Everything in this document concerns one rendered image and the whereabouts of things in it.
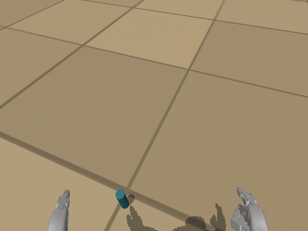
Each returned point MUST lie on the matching right robot hand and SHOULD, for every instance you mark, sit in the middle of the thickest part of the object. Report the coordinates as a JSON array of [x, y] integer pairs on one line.
[[254, 217]]

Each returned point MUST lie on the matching left robot hand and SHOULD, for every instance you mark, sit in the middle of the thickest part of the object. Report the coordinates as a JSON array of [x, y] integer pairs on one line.
[[59, 217]]

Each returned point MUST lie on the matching can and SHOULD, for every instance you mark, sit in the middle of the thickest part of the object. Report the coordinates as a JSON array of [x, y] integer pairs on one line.
[[121, 197]]

